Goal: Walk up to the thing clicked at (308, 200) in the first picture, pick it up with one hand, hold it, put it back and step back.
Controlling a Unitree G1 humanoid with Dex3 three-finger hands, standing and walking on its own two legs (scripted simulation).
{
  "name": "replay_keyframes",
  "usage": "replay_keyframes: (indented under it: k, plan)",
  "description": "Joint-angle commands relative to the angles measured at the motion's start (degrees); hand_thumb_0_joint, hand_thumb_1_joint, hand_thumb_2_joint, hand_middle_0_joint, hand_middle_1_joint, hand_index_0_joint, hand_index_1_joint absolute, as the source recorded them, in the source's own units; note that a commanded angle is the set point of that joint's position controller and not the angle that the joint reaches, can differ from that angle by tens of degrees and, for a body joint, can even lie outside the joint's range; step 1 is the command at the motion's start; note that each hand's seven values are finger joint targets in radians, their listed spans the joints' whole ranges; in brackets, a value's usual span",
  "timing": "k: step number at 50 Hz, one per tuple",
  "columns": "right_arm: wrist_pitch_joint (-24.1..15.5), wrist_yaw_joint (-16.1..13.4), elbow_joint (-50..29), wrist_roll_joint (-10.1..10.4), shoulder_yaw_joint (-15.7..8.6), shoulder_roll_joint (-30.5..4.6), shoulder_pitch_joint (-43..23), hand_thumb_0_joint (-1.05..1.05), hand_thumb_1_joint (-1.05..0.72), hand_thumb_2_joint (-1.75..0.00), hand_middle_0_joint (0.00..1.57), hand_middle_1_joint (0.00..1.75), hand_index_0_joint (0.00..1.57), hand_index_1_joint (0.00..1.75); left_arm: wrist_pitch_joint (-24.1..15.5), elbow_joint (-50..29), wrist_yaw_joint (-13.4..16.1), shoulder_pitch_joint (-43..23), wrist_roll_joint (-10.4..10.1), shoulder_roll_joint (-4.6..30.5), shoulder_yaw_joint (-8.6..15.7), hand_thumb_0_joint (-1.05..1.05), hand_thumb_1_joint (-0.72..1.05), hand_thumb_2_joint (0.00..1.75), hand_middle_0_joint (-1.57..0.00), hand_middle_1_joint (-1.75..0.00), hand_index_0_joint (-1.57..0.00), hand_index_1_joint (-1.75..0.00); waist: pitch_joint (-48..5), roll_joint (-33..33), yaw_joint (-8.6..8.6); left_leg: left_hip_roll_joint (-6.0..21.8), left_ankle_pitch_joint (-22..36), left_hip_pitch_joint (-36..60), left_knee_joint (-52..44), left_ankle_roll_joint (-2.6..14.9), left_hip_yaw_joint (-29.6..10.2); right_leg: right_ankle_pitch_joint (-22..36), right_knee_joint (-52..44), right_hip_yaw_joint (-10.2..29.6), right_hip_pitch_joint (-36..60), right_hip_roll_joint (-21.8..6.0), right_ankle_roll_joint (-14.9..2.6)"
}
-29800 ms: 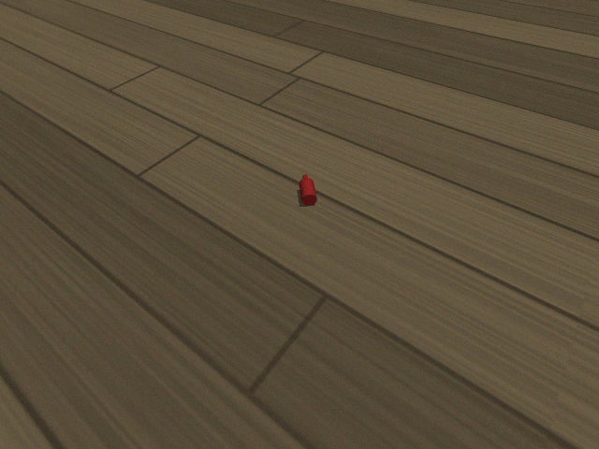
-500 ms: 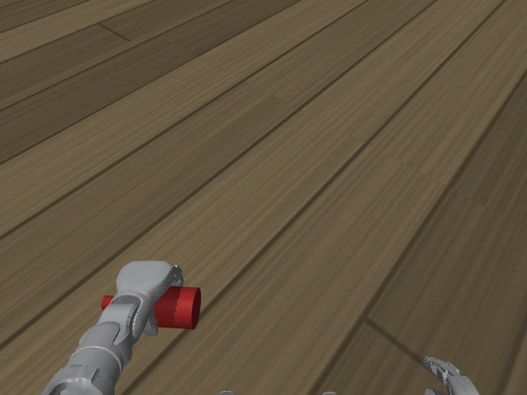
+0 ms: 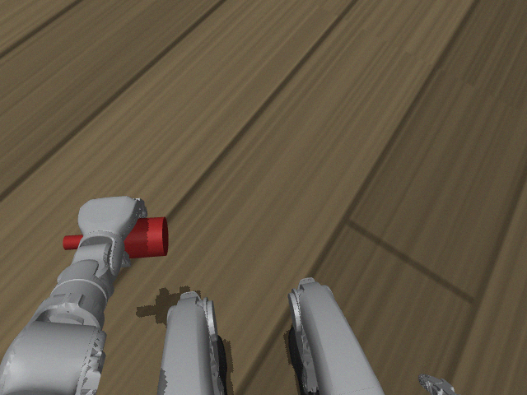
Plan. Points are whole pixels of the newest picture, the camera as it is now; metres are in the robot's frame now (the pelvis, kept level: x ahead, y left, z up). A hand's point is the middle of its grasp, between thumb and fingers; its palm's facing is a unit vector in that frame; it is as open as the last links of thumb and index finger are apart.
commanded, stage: crouch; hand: left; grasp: from above
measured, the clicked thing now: (116, 239) +0.41 +0.24 -0.18
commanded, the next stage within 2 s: lower in 1.04 s
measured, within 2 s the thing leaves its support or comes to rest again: neither
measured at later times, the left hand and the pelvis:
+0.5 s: hand (138, 239) +0.44 +0.24 -0.29, palm faces -0.47 -0.01 -0.88, open 9.7 cm; pelvis +0.00 -0.01 -0.11, yaw -3 degrees
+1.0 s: hand (147, 242) +0.44 +0.23 -0.35, palm faces -0.46 -0.01 -0.89, open 9.6 cm; pelvis -0.01 -0.01 -0.17, yaw -5 degrees
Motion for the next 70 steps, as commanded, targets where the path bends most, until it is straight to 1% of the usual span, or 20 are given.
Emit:
replay_keyframes:
  k: [1, 7, 10, 13, 19, 20, 24, 27, 28, 30, 32, 36, 39, 40, 49, 59, 62, 65, 67, 70]
  plan:
    - [-2.15, -0.39, -3.88, -0.56, -3.54, -12.05, 5.65, 0.00, -0.89, -0.90, 0.20, 0.30, 0.20, 0.30, -2.04, -9.80, 3.39, -24.30, 0.45, 16.46, 3.83, 0.00, 0.82, 0.77, -1.27, -0.38, -1.22, -0.44, -33.87, 5.38, -0.82, -2.00, -1.07, 21.31, -7.54, 0.43, -1.36, 3.13, -9.07, -2.31, 5.90, 0.69, -3.39]
    - [-3.27, 1.26, -2.66, -1.56, -2.46, -12.37, 6.44, 0.00, -0.89, -0.90, 0.20, 0.30, 0.20, 0.30, -3.75, -8.87, 5.76, -26.37, 2.35, 19.74, 6.06, 0.00, 0.83, 0.78, -1.28, -0.35, -1.22, -0.41, -38.36, 9.73, -0.66, -1.84, 2.79, 20.72, -1.55, 0.15, -1.45, 5.88, -3.12, -2.95, 0.04, 0.60, -3.49]
    - [-3.48, 2.18, -2.22, -2.21, -2.40, -12.40, 6.68, 0.00, -0.89, -0.90, 0.20, 0.30, 0.20, 0.30, -3.89, -7.56, 6.49, -26.73, 3.35, 19.00, 6.18, 0.00, 0.83, 0.75, -1.27, -0.35, -1.22, -0.40, -40.06, 12.11, -0.94, -1.60, 7.23, 21.38, 1.52, -0.05, -1.66, 8.85, 0.16, -3.60, -2.95, 0.74, -3.59]
    - [-3.59, 3.12, -1.95, -2.66, -2.38, -12.56, 7.23, 0.00, -0.89, -0.90, 0.20, 0.30, 0.20, 0.30, -3.47, -5.39, 7.05, -25.93, 3.25, 19.60, 7.23, 0.00, 0.82, 0.75, -1.26, -0.35, -1.21, -0.41, -40.07, 11.04, -1.29, -1.52, 9.48, 19.44, 4.44, 0.32, -1.25, 11.07, 1.67, -3.81, -2.84, 0.89, -3.28]
    - [-3.78, 4.34, -1.73, -3.18, -2.35, -12.44, 6.94, 0.00, -0.89, -0.90, 0.20, 0.30, 0.20, 0.30, -3.27, -2.85, 6.44, -26.50, 2.81, 18.37, 6.50, 0.00, 0.86, 0.75, -1.27, -0.37, -1.23, -0.42, -37.18, 11.41, -2.19, -1.10, 8.65, 15.84, 7.83, 0.29, -1.62, 10.60, 5.11, -4.47, -6.43, 1.23, -3.30]
    - [-3.70, 4.58, -2.11, -3.12, -2.16, -11.78, 6.74, 0.00, -0.89, -0.90, 0.20, 0.30, 0.20, 0.30, -3.43, -3.95, 6.34, -26.57, 2.58, 19.05, 6.75, 0.00, 0.85, 0.74, -1.27, -0.37, -1.23, -0.42, -37.99, 11.92, -1.61, -1.32, 9.44, 15.18, 8.80, 0.55, -0.91, 11.61, 5.22, -4.21, -5.12, 1.59, -3.29]
    - [-3.78, 5.23, -1.87, -3.36, -2.17, -12.07, 7.15, 0.00, -0.90, -0.90, 0.20, 0.30, 0.20, 0.30, -4.09, -3.69, 5.66, -26.64, 2.03, 19.52, 6.85, 0.00, 0.85, 0.72, -1.26, -0.38, -1.22, -0.41, -36.81, 10.58, -2.35, -1.05, 10.53, 12.55, 11.43, 0.72, -1.03, 13.26, 7.42, -4.44, -5.21, 1.78, -3.03]
    - [-3.66, 5.53, -1.82, -3.49, -2.36, -12.71, 7.10, 0.00, -0.90, -0.90, 0.20, 0.30, 0.20, 0.30, -4.85, -4.15, 5.48, -26.33, 2.65, 21.49, 7.90, 0.00, 0.82, 0.69, -1.23, -0.37, -1.20, -0.41, -37.31, 12.79, -1.87, -0.90, 11.99, 13.11, 12.84, 0.42, -1.14, 13.85, 9.46, -4.53, -7.06, 1.88, -3.12]
    - [-3.54, 5.60, -1.54, -3.56, -2.66, -13.19, 7.12, 0.00, -0.90, -0.90, 0.20, 0.30, 0.20, 0.30, -5.33, -5.66, 5.60, -28.02, 2.87, 22.13, 8.06, 0.00, 0.82, 0.67, -1.22, -0.38, -1.20, -0.40, -37.63, 12.75, -2.31, -0.78, 10.71, 11.84, 12.96, 0.32, -1.31, 13.21, 10.25, -4.87, -7.66, 2.00, -3.22]
    - [-3.39, 5.97, -1.71, -3.63, -2.28, -12.47, 6.82, 0.00, -0.90, -0.90, 0.20, 0.30, 0.20, 0.30, -5.40, -3.44, 5.87, -24.46, 3.24, 21.71, 8.43, 0.00, 0.82, 0.68, -1.24, -0.36, -1.20, -0.40, -36.58, 11.70, -1.47, -0.78, 10.49, 10.78, 14.08, 0.54, -1.02, 13.06, 10.55, -4.72, -7.87, 2.24, -3.16]
    - [-3.39, 5.95, -1.51, -3.76, -2.75, -13.49, 6.76, 0.00, -0.90, -0.90, 0.20, 0.30, 0.20, 0.30, -6.00, -5.28, 6.31, -28.11, 3.60, 23.63, 9.33, 0.00, 0.81, 0.68, -1.22, -0.35, -1.19, -0.39, -37.20, 13.26, -2.00, -0.60, 9.05, 10.66, 14.46, 0.32, -1.15, 11.85, 11.85, -4.87, -10.17, 2.21, -3.33]
    - [-3.29, 6.49, -1.30, -4.05, -2.51, -13.80, 7.02, 0.00, -0.90, -0.90, 0.20, 0.30, 0.20, 0.30, -6.03, -4.15, 7.02, -27.79, 4.55, 24.79, 10.33, 0.00, 0.78, 0.68, -1.21, -0.35, -1.17, -0.40, -36.97, 14.41, -1.95, -0.37, 8.91, 10.85, 15.49, 0.08, -1.74, 11.57, 14.05, -5.40, -11.98, 2.04, -3.44]
    - [-3.32, 6.65, -1.25, -4.33, -2.26, -13.67, 6.95, 0.00, -0.90, -0.90, 0.20, 0.30, 0.20, 0.30, -6.17, -3.23, 7.41, -29.49, 4.32, 24.00, 9.75, 0.00, 0.78, 0.68, -1.20, -0.37, -1.17, -0.40, -36.17, 14.20, -3.02, -0.55, 6.34, 8.20, 16.68, 0.28, -1.30, 10.30, 14.39, -5.43, -12.43, 2.14, -3.37]
    - [-3.33, 6.67, -1.06, -4.31, -2.04, -13.80, 7.03, 0.00, -0.90, -0.90, 0.20, 0.30, 0.20, 0.30, -5.99, -2.68, 7.60, -28.87, 4.22, 24.67, 10.37, 0.00, 0.79, 0.66, -1.19, -0.38, -1.16, -0.41, -35.83, 13.10, -2.42, -0.62, 5.79, 7.24, 16.81, 0.39, -1.28, 9.85, 14.48, -5.50, -12.66, 2.15, -3.33]
    - [-3.65, 6.62, -0.25, -4.57, -0.56, -14.20, 6.72, 0.00, -0.90, -0.90, 0.20, 0.30, 0.20, 0.30, -6.45, 1.72, 6.84, -31.33, 3.55, 26.80, 9.89, 0.00, 0.84, 0.66, -1.21, -0.41, -1.19, -0.43, -33.42, 10.89, -3.18, -0.85, 1.68, -1.29, 20.31, 1.06, -0.28, 6.63, 16.12, -5.70, -12.66, 2.62, -3.02]
    - [-3.29, 6.56, 0.27, -4.68, 0.27, -14.67, 6.38, 0.00, -0.90, -0.90, 0.20, 0.30, 0.20, 0.30, -7.27, 2.11, 6.30, -30.22, 3.74, 28.50, 10.25, 0.00, 0.80, 0.65, -1.23, -0.38, -1.20, -0.42, -33.08, 12.42, -2.74, -0.55, 3.76, -0.99, 23.01, 0.67, -0.67, 8.73, 19.12, -6.50, -13.87, 3.09, -3.15]
    - [-3.28, 6.78, 0.48, -4.93, 0.95, -14.89, 6.20, 0.00, -0.90, -0.90, 0.20, 0.30, 0.20, 0.30, -7.73, 4.36, 6.56, -31.32, 4.20, 27.33, 8.79, 0.00, 0.81, 0.64, -1.23, -0.37, -1.20, -0.41, -29.96, 10.80, -4.44, -0.57, 3.17, -4.70, 24.46, 0.99, -0.82, 8.69, 19.61, -6.94, -14.59, 3.31, -2.88]
    - [-3.46, 6.92, 0.51, -5.33, 1.36, -15.50, 6.36, 0.00, -0.90, -0.90, 0.20, 0.30, 0.20, 0.30, -8.37, 4.99, 7.19, -31.21, 4.12, 28.93, 10.15, 0.00, 0.79, 0.63, -1.22, -0.36, -1.19, -0.40, -29.82, 11.46, -4.12, -0.52, 3.80, -4.94, 25.37, 0.86, -1.01, 9.01, 20.91, -7.44, -14.80, 3.23, -2.86]
    - [-3.58, 7.01, 0.50, -5.44, 1.54, -15.40, 5.75, 0.00, -0.90, -0.90, 0.20, 0.30, 0.20, 0.30, -8.60, 5.19, 7.75, -30.63, 4.10, 28.83, 9.87, 0.00, 0.81, 0.62, -1.23, -0.36, -1.20, -0.40, -30.49, 11.64, -4.03, -0.44, 3.87, -4.89, 26.12, 0.84, -1.00, 9.25, 21.41, -7.48, -14.34, 3.59, -2.86]
    - [-3.72, 7.12, 0.43, -5.83, 1.39, -16.03, 5.67, 0.00, -0.90, -0.90, 0.20, 0.30, 0.20, 0.30, -8.66, 2.98, 8.96, -30.24, 4.55, 30.88, 12.03, 0.00, 0.84, 0.63, -1.25, -0.36, -1.22, -0.39, -32.42, 14.26, -3.97, -0.29, 5.85, -1.41, 26.58, 0.30, -1.46, 10.65, 23.61, -8.23, -15.37, 3.51, -3.06]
